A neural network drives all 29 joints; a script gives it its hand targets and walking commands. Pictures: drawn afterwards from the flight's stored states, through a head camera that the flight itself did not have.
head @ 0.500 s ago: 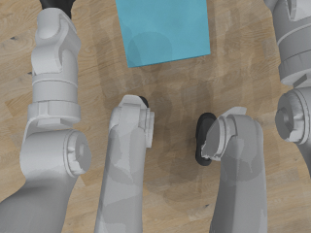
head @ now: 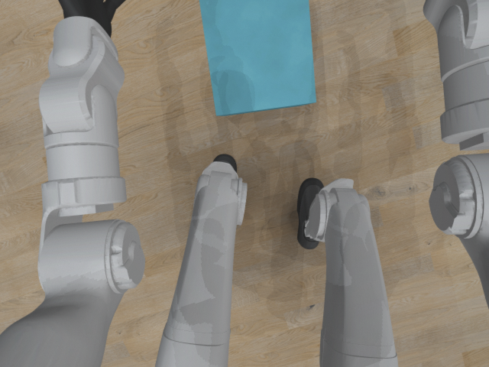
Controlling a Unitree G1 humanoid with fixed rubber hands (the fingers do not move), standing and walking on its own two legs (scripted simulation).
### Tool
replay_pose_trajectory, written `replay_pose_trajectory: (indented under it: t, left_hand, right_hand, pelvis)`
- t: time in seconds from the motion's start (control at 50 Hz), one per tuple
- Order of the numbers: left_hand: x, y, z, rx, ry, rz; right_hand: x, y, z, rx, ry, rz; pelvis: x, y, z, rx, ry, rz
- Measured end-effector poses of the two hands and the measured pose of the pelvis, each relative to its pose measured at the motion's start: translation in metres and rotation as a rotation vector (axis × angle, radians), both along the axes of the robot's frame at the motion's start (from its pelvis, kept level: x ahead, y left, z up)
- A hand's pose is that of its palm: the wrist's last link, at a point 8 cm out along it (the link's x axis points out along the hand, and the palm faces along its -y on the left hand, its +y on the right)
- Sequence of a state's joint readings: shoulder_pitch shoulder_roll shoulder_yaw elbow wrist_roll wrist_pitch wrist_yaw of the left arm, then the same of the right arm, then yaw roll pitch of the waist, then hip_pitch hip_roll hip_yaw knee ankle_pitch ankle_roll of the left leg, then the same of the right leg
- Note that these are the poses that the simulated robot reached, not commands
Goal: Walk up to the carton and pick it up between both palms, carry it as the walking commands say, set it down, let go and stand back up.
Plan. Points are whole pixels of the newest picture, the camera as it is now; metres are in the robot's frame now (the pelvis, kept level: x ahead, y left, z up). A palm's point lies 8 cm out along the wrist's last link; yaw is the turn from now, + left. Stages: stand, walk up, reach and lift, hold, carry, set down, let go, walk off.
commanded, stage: set down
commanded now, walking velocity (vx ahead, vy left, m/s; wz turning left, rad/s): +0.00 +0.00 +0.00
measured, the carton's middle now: (258, 59) +0.53 +0.07 -0.48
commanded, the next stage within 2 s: let go in 0.30 s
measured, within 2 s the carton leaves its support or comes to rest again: neither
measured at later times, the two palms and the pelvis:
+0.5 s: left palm out of the picture +0.50 +0.25 +0.00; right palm out of the picture +0.58 -0.11 +0.01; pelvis +0.05 +0.01 +0.09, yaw -1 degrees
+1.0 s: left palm out of the picture +0.38 +0.25 +0.09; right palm out of the picture +0.43 -0.17 +0.08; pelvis +0.13 +0.02 +0.17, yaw -1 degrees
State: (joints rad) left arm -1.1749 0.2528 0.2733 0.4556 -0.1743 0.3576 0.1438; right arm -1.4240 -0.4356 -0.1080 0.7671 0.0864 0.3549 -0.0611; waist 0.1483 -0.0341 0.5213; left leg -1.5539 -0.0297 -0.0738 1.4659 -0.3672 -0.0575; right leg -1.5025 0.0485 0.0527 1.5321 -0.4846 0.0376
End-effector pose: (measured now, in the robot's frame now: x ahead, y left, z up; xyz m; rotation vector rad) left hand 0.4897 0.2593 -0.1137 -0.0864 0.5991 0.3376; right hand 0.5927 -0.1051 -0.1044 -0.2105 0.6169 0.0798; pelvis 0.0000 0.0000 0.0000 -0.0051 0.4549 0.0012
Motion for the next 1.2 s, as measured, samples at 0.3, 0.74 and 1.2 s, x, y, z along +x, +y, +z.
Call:
replay_pose_trajectory:
  t: [0.3, 0.74, 1.2]
  left_hand:
    - [-0.004, -0.004, 0.074, 0.014, 0.047, 0.008]
    - [-0.055, -0.007, 0.156, 0.122, 0.189, -0.290]
    - [-0.191, -0.037, 0.233, 0.112, 0.224, -0.291]
  right_hand:
    - [-0.010, -0.013, 0.073, 0.006, 0.049, -0.002]
    - [-0.109, -0.043, 0.147, -0.077, 0.076, -0.156]
    - [-0.241, -0.118, 0.213, -0.033, 0.098, -0.166]
  pelvis:
    - [0.014, 0.004, 0.068, 0.004, 0.017, -0.013]
    - [0.103, 0.023, 0.141, -0.002, 0.115, -0.030]
    - [0.142, -0.006, 0.192, 0.014, -0.224, -0.002]
